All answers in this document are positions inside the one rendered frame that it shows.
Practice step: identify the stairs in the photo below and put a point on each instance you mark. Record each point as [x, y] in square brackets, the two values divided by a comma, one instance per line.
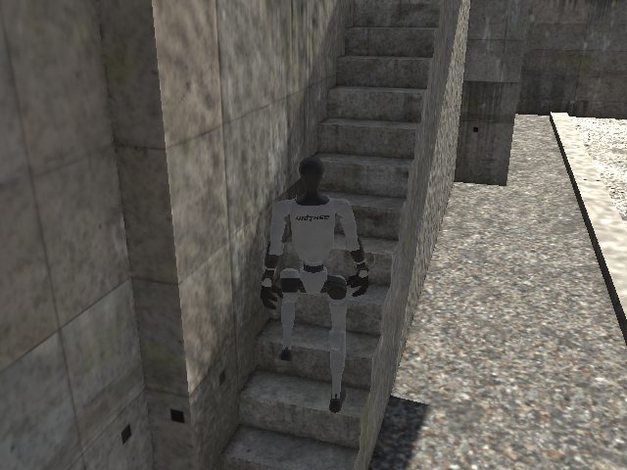
[389, 147]

